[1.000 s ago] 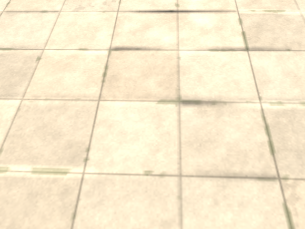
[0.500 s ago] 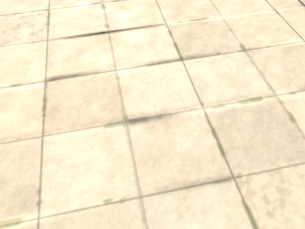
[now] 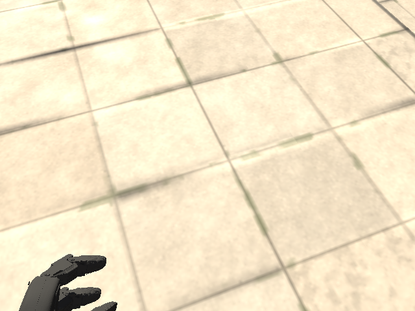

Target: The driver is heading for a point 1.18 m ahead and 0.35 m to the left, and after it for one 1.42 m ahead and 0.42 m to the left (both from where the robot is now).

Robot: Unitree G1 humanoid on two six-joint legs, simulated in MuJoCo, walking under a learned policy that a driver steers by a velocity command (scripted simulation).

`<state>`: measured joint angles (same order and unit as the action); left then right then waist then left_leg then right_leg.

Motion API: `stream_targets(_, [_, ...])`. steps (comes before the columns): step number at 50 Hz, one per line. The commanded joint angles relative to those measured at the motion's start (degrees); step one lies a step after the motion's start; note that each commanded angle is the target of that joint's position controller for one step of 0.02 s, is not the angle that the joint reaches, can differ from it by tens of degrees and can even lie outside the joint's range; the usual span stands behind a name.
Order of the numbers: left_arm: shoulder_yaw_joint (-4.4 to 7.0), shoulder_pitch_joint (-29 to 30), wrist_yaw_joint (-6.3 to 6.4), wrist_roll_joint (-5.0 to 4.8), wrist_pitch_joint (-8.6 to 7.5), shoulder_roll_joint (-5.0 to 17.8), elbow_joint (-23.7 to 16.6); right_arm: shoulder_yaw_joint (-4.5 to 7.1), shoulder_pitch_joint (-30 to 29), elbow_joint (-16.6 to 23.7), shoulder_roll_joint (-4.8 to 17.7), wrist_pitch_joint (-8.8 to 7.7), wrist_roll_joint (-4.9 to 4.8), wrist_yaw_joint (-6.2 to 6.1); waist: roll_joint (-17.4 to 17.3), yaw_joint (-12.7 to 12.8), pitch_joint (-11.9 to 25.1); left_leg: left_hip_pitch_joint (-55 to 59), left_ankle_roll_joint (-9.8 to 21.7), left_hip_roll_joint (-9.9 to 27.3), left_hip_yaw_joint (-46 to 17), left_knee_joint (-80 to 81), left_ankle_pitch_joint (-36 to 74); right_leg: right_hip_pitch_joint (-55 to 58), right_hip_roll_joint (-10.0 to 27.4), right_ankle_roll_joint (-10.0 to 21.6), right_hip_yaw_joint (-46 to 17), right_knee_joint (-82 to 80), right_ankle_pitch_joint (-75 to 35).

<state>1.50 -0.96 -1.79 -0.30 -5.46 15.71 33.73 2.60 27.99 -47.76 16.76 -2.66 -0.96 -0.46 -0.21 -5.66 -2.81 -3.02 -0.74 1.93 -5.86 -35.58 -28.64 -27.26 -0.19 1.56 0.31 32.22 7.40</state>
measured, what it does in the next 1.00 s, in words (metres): walks ahead, turning left: left foot, then right foot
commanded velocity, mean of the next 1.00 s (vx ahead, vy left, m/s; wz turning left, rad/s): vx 0.50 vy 0.00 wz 0.51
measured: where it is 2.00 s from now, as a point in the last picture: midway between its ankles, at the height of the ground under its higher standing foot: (91, 178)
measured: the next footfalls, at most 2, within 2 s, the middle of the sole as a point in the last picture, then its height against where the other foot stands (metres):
left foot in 0.50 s outside the picture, level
right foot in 0.98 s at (171, 224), level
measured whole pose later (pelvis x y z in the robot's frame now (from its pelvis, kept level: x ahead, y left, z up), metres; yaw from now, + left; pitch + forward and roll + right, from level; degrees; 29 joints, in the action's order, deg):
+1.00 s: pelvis +0.55 +0.11 +0.00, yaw +33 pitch +2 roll -1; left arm 2.1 -2.8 -1.6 0.5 -6.9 16.3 38.5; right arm 4.1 21.9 -41.5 18.4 -1.6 -1.0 -0.9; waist 0.2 -4.1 -0.9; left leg -5.5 2.9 -5.0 -13.1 -34.9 -27.2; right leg -25.4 -1.8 -0.1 -1.9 28.7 5.5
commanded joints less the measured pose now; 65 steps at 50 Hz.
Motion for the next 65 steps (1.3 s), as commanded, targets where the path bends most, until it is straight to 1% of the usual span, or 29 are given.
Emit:
stream_targets(1, [4.25, -22.68, 0.61, 0.85, 0.59, 11.08, 2.14, 0.96, 0.12, 6.47, 6.55, -1.83, -2.27, -0.32, 13.1, 11.89, 18.69, -37.57, 1.26, -1.02, -3.49, -36.83, -2.56, 44.8, 22.96, 11.21, -38.69, -15.86, 20.92])
stream_targets(2, [3.46, -19.28, 0.76, 0.16, 0.53, 8.56, 2.44, 1.69, -5.03, 7.62, 8.34, -1.66, -2.5, -0.22, 9.62, 11.27, 10.68, -39.83, 1.66, 1.27, -1.72, -36.8, 2.91, 37.62, 21.24, 9.63, -28.85, -16.14, 17.67])
stream_targets(3, [3.05, -16.05, 0.65, 0.39, 0.34, 7.27, 2.65, 1.58, -6.95, 7.56, 7.4, -1.45, -1.72, -0.37, 5.72, 9.51, 7.19, -37.58, 1.44, 3.31, -0.89, -35.15, 7.24, 31.17, 18.54, 8.94, -22.67, -17.25, 10.15])
stream_targets(4, [2.83, -13.78, 0.53, 0.77, 0.16, 5.84, 3.04, 1.74, -7.68, 7.54, 6.61, -1.07, -0.99, -0.26, 5.97, 8.01, 4.7, -35.89, 1.21, 4.59, -0.87, -32.89, 10.15, 26.66, 16.26, 8.66, -17.47, -18.84, 5.01])
stream_targets(9, [3.62, -11.13, 0.86, 0.83, -1.92, 5.88, 5.66, 1.5, -9.54, 8.57, 3.11, 1.2, -0.67, 0.21, 4.5, 5.1, 0.34, -35.1, 0.1, 6.06, -0.86, -28.8, 17.0, 19.85, 15.24, 9.79, -5.14, -24.6, -7.39])
stream_targets(16, [4.65, -14.1, 1.84, 0.29, -0.84, 9.77, 8.72, 0.27, -22.15, 13.33, 1.73, 0.05, -0.31, 2.7, 1.22, 9.03, -3.65, -35.37, 1.11, 4.65, 4.36, -6.97, 31.33, 23.94, 14.67, 8.45, 6.16, -25.79, -12.32])
stream_targets(19, [5.1, -16.74, 1.91, -0.61, 0.41, 11.22, 10.25, 0.27, -26.65, 16.08, 2.24, 0.01, -0.48, 3.75, 1.15, 10.12, -4.37, -36.73, 3.0, 3.7, 6.63, -2.18, 28.56, 30.26, 16.07, 7.33, 8.28, -23.14, -16.79])
stream_targets(21, [5.44, -16.8, 2.14, -0.95, 1.38, 12.63, 10.5, 0.88, -26.68, 17.35, 3.55, 0.2, -0.43, 4.18, 2.59, 8.75, -2.39, -33.41, 4.94, 1.04, 9.39, -0.66, 23.83, 33.27, 16.31, 6.15, 10.09, -17.88, -31.12])
stream_targets(23, [5.86, -16.36, 2.6, -1.34, 2.37, 14.38, 10.19, 2.55, -20.24, 16.76, 6.57, 0.8, -0.36, 4.01, 4.86, 4.31, 3.32, -23.37, 7.61, -3.59, 12.45, -0.92, 18.06, 34.36, 15.72, 4.93, 11.59, -5.51, -48.96])
stream_targets(24, [5.66, -15.55, 2.8, -1.67, 2.69, 14.16, 9.82, 4.17, -11.88, 14.94, 9.15, 1.09, -0.54, 3.44, 4.24, -0.63, 7.89, -11.16, 9.67, -5.92, 12.66, 2.2, 20.16, 29.92, 14.15, 3.45, 12.83, 5.83, -48.8])
stream_targets(25, [4.72, -16.25, 3.04, -0.81, 2.35, 12.1, 8.97, 6.04, -2.56, 12.83, 13.07, 1.87, -0.72, 2.3, 0.06, -4.78, 12.9, 6.45, 12.41, -2.4, 4.61, 3.54, 21.45, 16.7, 11.87, 1.05, 12.62, 22.35, -33.26])
stream_targets(26, [2.0, -22.05, 2.19, 1.44, 1.07, 3.22, 5.7, 6.7, -5.17, 13.42, 19.24, 1.45, -0.95, 1.82, -15.29, 3.41, 16.95, 24.22, 22.8, 12.88, -28.43, 8.13, 12.42, -9.52, -0.25, -2.68, 8.2, 43.29, 24.03])
stream_targets(27, [2.35, -16.79, 1.38, -0.16, -1.09, 7.83, 4.92, 5.36, -3.53, 15.61, 14.9, 0.32, -0.41, 2.22, -8.85, -0.97, 25.23, 27.22, 25.75, 17.44, -43.66, 17.03, 4.68, -15.28, -1.8, -2.18, -5.89, 49.78, 27.46])
stream_targets(28, [3.11, -10.84, 0.96, -2.28, -2.04, 10.69, 2.89, 4.41, -5.33, 14.77, 11.66, -0.55, 0.1, 2.46, -5.41, -1.65, 16.6, 21.68, 22.25, 15.85, -35.37, 19.19, 7.49, -19.47, 0.99, -1.14, -6.69, 47.97, 21.44])
stream_targets(29, [2.67, -9.9, 1.21, -1.88, -2.63, 9.76, 2.51, 4.02, -8.47, 14.64, 10.45, -1.01, -0.12, 2.47, -1.23, 1.08, 10.57, 13.16, 20.26, 13.28, -28.14, 19.22, 13.29, -18.06, 3.48, -0.55, -6.17, 42.55, 16.3])
stream_targets(30, [2.77, -10.1, 1.65, -0.4, -2.72, 9.52, 3.16, 3.58, -12.13, 15.12, 8.99, -1.13, 0.0, 2.36, 0.69, 3.55, 7.41, 5.84, 18.83, 11.04, -22.89, 19.33, 20.6, -14.71, 5.23, -0.95, -5.97, 37.52, 13.63])
stream_targets(32, [3.17, -12.09, 1.66, 0.71, -1.55, 9.99, 3.89, 2.96, -15.16, 16.05, 7.67, -1.33, 1.02, 1.93, -1.11, 6.45, 6.1, -2.08, 18.54, 8.7, -18.17, 21.36, 29.89, -8.44, 6.5, -2.16, -6.19, 33.38, 10.77])
stream_targets(34, [2.75, -12.22, 1.74, 1.32, -0.46, 8.32, 4.15, 3.09, -14.63, 15.01, 8.3, -1.59, 0.51, 1.37, -0.86, 6.94, 5.1, -6.56, 18.84, 7.62, -14.31, 22.27, 35.68, -7.01, 6.3, -4.2, -4.71, 28.92, 9.18])
stream_targets(40, [1.14, 0.55, 1.21, 0.88, -0.32, 4.81, 1.16, 3.59, -10.2, 12.2, 10.33, -0.55, -0.19, -0.36, -3.68, 2.31, 2.16, -12.31, 13.73, 2.08, -8.67, 21.32, 27.37, -2.23, 1.72, -6.37, -3.08, 4.49, -11.06])
stream_targets(44, [1.93, 3.96, 0.34, -0.04, -1.19, 6.98, -0.03, 3.61, -7.32, 10.46, 10.05, 0.08, -0.71, -0.54, -5.1, 1.42, 2.2, -7.63, 12.54, 4.44, -14.82, 17.07, 22.1, 0.06, 0.21, -4.97, -5.23, -2.54, -10.43])
stream_targets(48, [3.56, -4.83, 0.26, 0.22, -2.17, 9.2, 2.43, 2.94, -8.02, 9.6, 7.69, 0.52, -0.1, -0.56, -7.64, 6.09, 4.48, -3.83, 10.06, 4.77, -16.33, 8.37, 29.32, 10.55, 0.31, -0.41, -3.01, -6.91, -4.87])
stream_targets(49, [4.31, -11.28, 0.6, 1.04, -2.46, 11.12, 3.19, 1.84, -7.76, 10.02, 4.88, 0.39, 0.41, -0.3, -5.34, 9.08, 10.69, -6.78, 8.17, 1.86, -13.32, -2.64, 29.05, 22.01, 5.33, 2.75, -7.09, -5.8, -4.37])
stream_targets(50, [5.52, -18.41, 0.8, 1.98, -2.24, 15.92, 4.2, 0.75, -1.7, 10.66, 1.92, -0.05, -0.09, -0.33, 6.67, 8.78, 19.36, -23.03, 3.73, -5.46, -6.42, -21.5, 15.47, 42.15, 17.06, 10.96, -26.45, -6.2, 1.22])
stream_targets(51, [5.79, -22.34, -0.03, 0.41, -1.54, 15.03, 6.9, 0.6, 1.1, 10.6, 3.28, -0.47, -1.15, -0.51, 17.9, 8.85, 20.61, -36.24, 1.88, -7.27, -4.34, -33.92, -4.91, 47.07, 23.25, 15.53, -46.6, -14.46, 17.97])
stream_targets(52, [4.51, -19.93, -0.07, -0.58, -1.37, 10.49, 6.32, 1.77, -3.83, 10.4, 8.2, -0.52, -1.62, -0.52, 10.02, 10.06, 12.27, -41.2, 1.93, -4.34, -6.38, -38.25, -1.59, 41.17, 21.69, 13.52, -43.69, -16.8, 26.55])
stream_targets(54, [3.25, -14.62, 0.17, 0.36, -0.65, 7.43, 5.88, 1.81, -12.94, 12.4, 8.28, -0.62, -0.11, -0.42, 3.4, 9.11, 2.69, -40.54, 2.1, -0.55, -2.63, -35.54, 5.84, 27.91, 16.92, 11.07, -29.23, -18.37, 16.39])
stream_targets(56, [2.53, -12.79, 0.45, 0.93, -0.73, 5.79, 6.28, 1.7, -13.03, 12.4, 6.3, -0.84, 0.37, 0.12, 5.31, 6.67, 1.49, -35.87, 2.05, 2.57, -1.27, -29.65, 10.13, 21.98, 13.22, 10.21, -21.97, -20.5, 6.45])
stream_targets(58, [2.59, -13.62, 0.58, 0.32, -0.99, 6.15, 7.22, 1.14, -12.5, 11.99, 4.24, -0.83, 0.36, 0.44, 6.33, 6.23, 2.21, -34.44, 1.38, 3.13, 0.73, -25.74, 11.37, 20.71, 12.12, 11.05, -17.61, -21.95, -0.33])
stream_targets(65, [3.26, -18.2, 1.1, -0.85, -0.06, 10.24, 10.56, -0.47, -24.63, 14.87, 1.55, -2.05, 0.44, 1.43, 4.44, 10.12, 0.51, -30.44, -0.22, 2.11, 4.62, -1.61, 28.63, 20.57, 10.37, 10.02, -7.49, -23.89, -9.38])
Velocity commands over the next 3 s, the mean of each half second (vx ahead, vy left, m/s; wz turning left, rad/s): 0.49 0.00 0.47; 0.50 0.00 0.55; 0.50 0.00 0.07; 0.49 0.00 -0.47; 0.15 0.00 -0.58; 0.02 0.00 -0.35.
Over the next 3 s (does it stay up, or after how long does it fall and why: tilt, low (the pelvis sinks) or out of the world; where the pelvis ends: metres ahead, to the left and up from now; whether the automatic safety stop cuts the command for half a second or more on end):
stays up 1.14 0.41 0.02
